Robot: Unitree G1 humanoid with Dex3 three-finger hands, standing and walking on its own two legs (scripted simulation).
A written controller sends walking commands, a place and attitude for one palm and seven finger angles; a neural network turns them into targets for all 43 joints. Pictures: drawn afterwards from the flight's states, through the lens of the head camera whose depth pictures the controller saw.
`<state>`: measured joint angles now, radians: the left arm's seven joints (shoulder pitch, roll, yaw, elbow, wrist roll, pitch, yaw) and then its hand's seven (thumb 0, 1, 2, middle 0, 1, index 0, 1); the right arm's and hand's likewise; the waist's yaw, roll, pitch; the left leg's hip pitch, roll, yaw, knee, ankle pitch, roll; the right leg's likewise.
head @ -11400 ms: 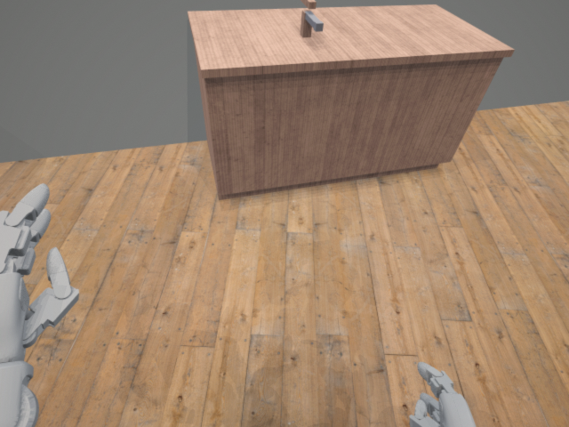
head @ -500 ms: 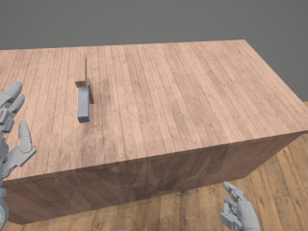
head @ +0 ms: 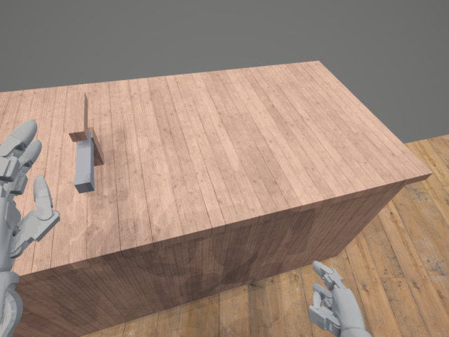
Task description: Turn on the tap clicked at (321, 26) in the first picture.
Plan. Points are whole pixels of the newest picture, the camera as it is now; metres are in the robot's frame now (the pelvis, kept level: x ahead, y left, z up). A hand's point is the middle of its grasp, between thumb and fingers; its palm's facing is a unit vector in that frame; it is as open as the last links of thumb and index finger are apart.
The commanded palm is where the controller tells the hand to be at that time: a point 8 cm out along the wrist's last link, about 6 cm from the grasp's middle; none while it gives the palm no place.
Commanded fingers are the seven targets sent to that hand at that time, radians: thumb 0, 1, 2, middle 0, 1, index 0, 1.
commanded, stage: shuffle to correct the standing spot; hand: left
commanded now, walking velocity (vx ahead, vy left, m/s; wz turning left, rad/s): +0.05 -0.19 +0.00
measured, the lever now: (84, 183) +0.37 +0.31 +0.03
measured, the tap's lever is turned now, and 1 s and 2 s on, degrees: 0 0 0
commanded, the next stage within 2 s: come to a stop and stand still in 0.14 s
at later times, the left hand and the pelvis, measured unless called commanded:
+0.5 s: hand (89, 214) +0.23 +0.20 +0.16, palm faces +0.31 -0.87 -0.39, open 7.4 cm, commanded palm +0.18 +0.25 +0.18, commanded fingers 0.00 0.90 0.90 -0.20 -0.30 -0.20 -0.30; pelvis +0.02 -0.03 +0.00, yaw +1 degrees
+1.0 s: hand (40, 216) +0.22 +0.26 +0.16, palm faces +0.35 -0.87 -0.34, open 7.4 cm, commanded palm +0.17 +0.30 +0.18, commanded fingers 0.00 0.90 0.90 -0.20 -0.30 -0.20 -0.30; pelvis +0.02 +0.02 +0.01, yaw +1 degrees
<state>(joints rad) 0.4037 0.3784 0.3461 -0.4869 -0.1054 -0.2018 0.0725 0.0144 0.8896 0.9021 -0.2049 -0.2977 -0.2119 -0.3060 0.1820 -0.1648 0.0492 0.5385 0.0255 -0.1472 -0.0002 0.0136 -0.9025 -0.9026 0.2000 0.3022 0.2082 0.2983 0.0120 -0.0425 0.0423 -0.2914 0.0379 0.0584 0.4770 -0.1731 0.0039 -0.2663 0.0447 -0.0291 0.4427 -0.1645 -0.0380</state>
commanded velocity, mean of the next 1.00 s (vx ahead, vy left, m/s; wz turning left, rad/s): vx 0.00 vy -0.03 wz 0.00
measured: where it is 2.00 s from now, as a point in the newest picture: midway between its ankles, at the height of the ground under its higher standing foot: outside the picture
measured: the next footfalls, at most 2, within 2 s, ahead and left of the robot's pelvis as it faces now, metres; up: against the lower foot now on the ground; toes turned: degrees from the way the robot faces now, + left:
none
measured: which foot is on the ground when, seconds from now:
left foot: down 0.00-1.00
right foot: down 0.00-1.00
